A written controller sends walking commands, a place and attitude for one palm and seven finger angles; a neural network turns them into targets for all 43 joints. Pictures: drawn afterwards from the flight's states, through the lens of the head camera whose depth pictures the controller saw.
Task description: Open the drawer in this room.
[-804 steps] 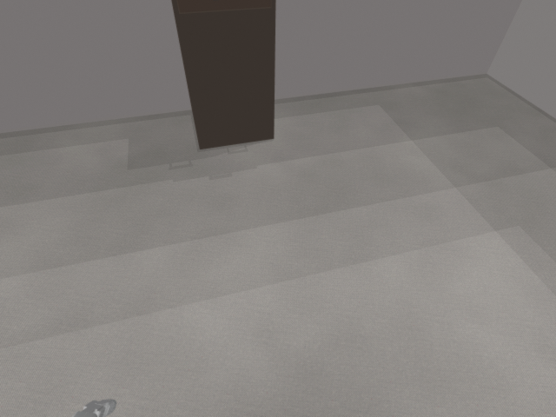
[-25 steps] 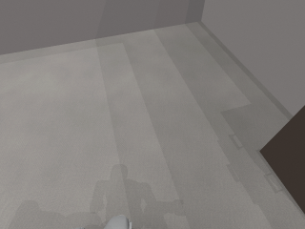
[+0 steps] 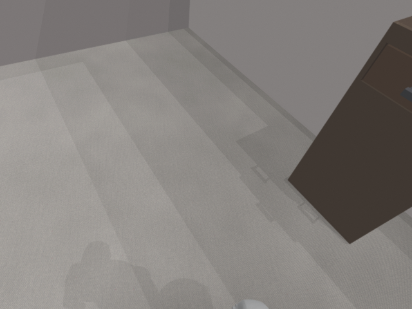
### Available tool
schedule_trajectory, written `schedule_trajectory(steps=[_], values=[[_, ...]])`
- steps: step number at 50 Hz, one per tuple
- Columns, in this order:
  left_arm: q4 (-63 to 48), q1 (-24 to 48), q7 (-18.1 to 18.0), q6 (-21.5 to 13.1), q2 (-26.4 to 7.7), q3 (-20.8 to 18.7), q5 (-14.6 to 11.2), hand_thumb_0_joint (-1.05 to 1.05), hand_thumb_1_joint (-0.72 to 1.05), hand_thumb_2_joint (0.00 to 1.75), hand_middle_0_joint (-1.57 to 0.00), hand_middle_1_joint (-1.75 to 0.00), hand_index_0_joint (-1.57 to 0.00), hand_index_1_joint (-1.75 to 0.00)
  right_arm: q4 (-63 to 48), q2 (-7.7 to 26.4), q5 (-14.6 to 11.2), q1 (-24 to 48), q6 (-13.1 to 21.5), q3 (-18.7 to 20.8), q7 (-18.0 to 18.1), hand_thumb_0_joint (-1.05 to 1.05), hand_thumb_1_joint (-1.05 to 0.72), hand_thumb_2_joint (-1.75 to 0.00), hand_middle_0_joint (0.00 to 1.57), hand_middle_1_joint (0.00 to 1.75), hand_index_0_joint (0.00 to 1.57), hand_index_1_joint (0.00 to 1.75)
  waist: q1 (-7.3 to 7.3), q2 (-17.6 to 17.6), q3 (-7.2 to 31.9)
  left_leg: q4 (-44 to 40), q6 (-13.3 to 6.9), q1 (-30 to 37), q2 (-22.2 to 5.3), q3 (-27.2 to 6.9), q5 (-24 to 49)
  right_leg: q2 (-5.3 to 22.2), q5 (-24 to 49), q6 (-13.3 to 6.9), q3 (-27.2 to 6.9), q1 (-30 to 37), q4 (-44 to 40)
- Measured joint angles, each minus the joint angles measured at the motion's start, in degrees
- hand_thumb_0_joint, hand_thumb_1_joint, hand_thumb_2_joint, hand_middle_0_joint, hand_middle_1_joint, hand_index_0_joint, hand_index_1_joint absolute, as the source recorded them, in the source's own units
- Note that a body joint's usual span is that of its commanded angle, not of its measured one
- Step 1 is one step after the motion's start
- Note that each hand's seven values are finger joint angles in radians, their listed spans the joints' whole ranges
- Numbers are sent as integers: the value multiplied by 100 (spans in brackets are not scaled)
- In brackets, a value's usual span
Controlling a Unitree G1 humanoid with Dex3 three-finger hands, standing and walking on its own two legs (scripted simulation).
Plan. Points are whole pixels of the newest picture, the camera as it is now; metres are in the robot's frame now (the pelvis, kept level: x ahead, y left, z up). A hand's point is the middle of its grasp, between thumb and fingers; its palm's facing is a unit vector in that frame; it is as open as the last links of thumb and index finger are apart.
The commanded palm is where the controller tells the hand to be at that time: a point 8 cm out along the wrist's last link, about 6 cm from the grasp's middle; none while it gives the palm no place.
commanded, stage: turn to face it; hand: left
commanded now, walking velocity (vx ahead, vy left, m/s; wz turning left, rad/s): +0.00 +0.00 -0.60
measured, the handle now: out of the picture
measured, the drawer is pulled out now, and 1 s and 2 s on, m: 0.00 0.00 0.00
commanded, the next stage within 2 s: take the last steps up to it in 1.46 s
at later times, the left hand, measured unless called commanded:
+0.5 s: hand (168, 307) +0.15 +0.08 -0.14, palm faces -0.31 -0.91 -0.28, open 7.3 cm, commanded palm none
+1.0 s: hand (146, 297) +0.17 +0.13 -0.18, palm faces -0.51 -0.83 -0.22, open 7.3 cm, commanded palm none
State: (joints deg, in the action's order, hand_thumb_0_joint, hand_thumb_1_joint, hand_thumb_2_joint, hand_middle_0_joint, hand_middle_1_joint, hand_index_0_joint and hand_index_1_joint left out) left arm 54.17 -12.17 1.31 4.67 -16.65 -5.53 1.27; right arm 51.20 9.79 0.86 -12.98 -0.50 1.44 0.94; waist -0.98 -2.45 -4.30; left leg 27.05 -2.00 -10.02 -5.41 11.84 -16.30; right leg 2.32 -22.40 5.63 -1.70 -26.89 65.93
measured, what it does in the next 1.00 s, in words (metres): steps on the spot, turning right: right foot, then left foot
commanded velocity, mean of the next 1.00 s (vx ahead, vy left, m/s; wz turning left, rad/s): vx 0.00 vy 0.00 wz -0.60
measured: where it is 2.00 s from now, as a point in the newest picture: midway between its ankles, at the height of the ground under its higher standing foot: outside the picture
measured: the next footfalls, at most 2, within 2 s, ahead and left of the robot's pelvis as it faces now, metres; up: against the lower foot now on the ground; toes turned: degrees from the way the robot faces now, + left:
right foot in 0.24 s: +0.01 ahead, -0.16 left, +0.00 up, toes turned -16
left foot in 0.84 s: +0.09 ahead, +0.04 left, +0.00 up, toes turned -29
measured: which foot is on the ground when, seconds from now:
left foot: down 0.00-0.24, up 0.26-0.82, down 0.84-1.00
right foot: up 0.00-0.22, down 0.24-0.82, up 0.84-1.00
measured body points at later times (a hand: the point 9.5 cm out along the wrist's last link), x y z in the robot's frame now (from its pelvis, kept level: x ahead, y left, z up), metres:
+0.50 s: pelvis -0.02 -0.08 +0.00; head +0.01 -0.12 +0.45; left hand +0.16 +0.13 -0.12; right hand -0.04 -0.35 -0.16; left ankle +0.03 +0.10 -0.66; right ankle -0.03 -0.15 -0.74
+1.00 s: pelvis +0.01 -0.03 +0.00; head +0.05 -0.02 +0.44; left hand +0.19 +0.18 -0.16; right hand -0.04 -0.30 -0.12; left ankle +0.05 +0.06 -0.74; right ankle -0.10 -0.13 -0.66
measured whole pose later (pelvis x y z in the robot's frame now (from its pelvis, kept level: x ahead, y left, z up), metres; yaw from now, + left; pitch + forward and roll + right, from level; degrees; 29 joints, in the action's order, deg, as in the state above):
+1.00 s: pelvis +0.01 -0.03 +0.00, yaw -36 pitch +0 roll -1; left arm 54.8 -13.5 1.2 3.9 -16.8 -5.3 1.4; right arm 49.8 10.8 1.0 -8.9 -1.4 1.1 1.1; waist -2.4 -3.3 -4.3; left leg 27.6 -1.4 -10.8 -2.9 6.8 -16.4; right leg -2.0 -23.9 3.8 -3.1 -27.8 65.1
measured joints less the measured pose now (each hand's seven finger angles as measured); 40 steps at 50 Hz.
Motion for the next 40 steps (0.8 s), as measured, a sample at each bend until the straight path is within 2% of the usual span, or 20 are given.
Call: schedule_trajectory(steps=[7,9,11,12,13,14,16,18,20,25,31,37,40], values=[[-101,396,20,9,189,97,-14,1,91,90,-19,-30,-20,-30,246,117,38,-278,-37,135,-54,1,-91,-89,20,30,21,30,240,165,-86,264,167,-6,-282,518,-163,144,-328,-90,439,468,-1397],[-162,515,24,-37,254,135,-19,1,91,90,-19,-30,-20,-30,308,205,49,-333,-55,187,-71,1,-91,-89,20,30,21,30,316,242,-107,441,253,-44,-388,666,-255,100,-338,-178,548,659,-1901],[-235,608,22,-117,307,173,-24,1,91,90,-19,-30,-20,-30,357,307,44,-408,-71,233,-86,1,-91,-89,20,30,21,30,361,320,-102,706,367,-105,-506,803,-389,36,34,-288,647,948,-2624],[-280,631,16,-191,318,205,-18,1,91,90,-19,-30,-20,-30,367,364,23,-468,-85,252,-99,1,-91,-89,20,30,21,30,374,363,-79,961,435,-195,-591,832,-497,-2,338,-443,686,1129,-3049],[-290,675,-14,-278,371,232,-6,1,91,90,-19,-30,-20,-30,398,445,7,-460,-138,269,-103,1,-91,-89,20,30,21,30,386,491,-109,1409,504,-366,-669,640,-796,-103,351,-617,695,1111,-3029],[-308,697,-46,-338,413,273,-21,0,91,90,-19,-30,-20,-30,423,505,-3,-429,-223,275,-86,1,-91,-89,20,30,21,30,411,563,-132,1974,553,-602,-605,299,-1174,-160,304,-732,676,1072,-2935],[-341,675,-108,-391,473,319,-53,0,91,90,-20,-30,-20,-30,447,562,-19,-350,-357,273,-44,1,-91,-89,20,30,20,30,423,593,-137,2989,598,-1046,-378,-260,-1420,-211,305,-846,592,1111,-2992],[-346,617,-163,-375,497,326,-71,0,91,90,-20,-30,-21,-30,432,559,-10,-236,-400,263,-43,1,-91,-89,20,30,20,29,381,545,-127,3544,653,-1359,-249,-548,-1150,-261,463,-873,450,1218,-3253],[-319,541,-175,-359,497,338,-77,0,91,90,-20,-30,-21,-30,367,535,6,-111,-391,253,-64,1,-91,-89,19,30,20,29,347,487,-108,3691,710,-1571,-192,-741,-806,-321,648,-914,308,1308,-3527],[-223,329,-129,-351,499,366,-76,0,91,90,-20,-30,-21,-30,194,486,22,179,-341,238,-89,1,-91,-89,19,30,20,29,261,403,-67,3496,796,-1796,-116,-1077,-337,-489,939,-992,17,1397,-3930],[-117,41,-108,-346,520,354,-55,0,91,90,-20,-30,-21,-30,127,485,11,462,-325,214,-62,1,-91,-89,20,30,20,30,76,351,-34,2960,800,-1646,64,-1220,-419,-710,1066,-1011,-290,1351,-4043],[0,-193,-143,-288,429,288,-23,0,91,90,-20,-30,-21,-30,32,416,-57,690,-276,169,-15,1,-91,-89,20,30,20,30,-128,184,-15,1928,677,-1166,355,-1207,-778,-867,1117,-921,-637,1253,-4017],[67,-244,-159,-229,324,243,-30,1,91,90,-20,-30,-21,-30,-59,341,-100,753,-197,132,9,1,-91,-89,20,30,20,30,-166,57,10,993,580,-757,492,-1189,-531,-932,1100,-811,-832,1130,-3897]])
